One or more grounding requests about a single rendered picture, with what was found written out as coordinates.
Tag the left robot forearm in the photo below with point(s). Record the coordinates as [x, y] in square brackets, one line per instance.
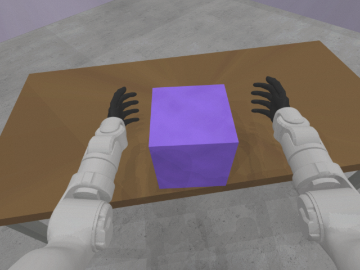
[95, 177]

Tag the left robot hand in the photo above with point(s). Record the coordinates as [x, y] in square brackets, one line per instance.
[117, 106]

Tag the right robot forearm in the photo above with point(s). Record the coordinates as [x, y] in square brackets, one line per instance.
[306, 155]

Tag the right robot hand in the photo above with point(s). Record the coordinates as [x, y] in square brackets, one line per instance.
[277, 97]

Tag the table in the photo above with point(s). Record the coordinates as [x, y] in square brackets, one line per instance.
[58, 112]

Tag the carton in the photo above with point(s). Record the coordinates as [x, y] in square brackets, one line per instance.
[193, 140]

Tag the left robot upper arm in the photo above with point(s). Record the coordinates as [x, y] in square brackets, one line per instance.
[79, 229]

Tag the right robot upper arm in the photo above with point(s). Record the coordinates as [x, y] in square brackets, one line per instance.
[331, 218]

